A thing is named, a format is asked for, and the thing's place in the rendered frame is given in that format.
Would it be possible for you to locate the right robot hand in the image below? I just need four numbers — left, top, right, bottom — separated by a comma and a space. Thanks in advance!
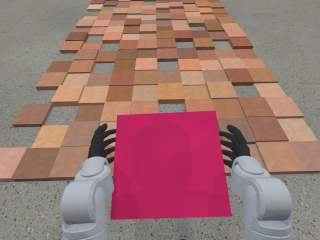
219, 124, 251, 169

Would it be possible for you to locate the left robot forearm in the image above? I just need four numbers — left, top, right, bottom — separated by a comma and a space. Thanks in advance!
60, 156, 114, 240

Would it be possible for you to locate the carton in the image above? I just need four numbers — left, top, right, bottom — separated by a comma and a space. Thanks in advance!
110, 110, 232, 220

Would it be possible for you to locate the right robot forearm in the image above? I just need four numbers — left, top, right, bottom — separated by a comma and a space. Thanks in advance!
230, 155, 293, 240

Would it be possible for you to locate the left robot hand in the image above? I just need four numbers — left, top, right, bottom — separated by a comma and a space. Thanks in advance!
87, 123, 116, 164

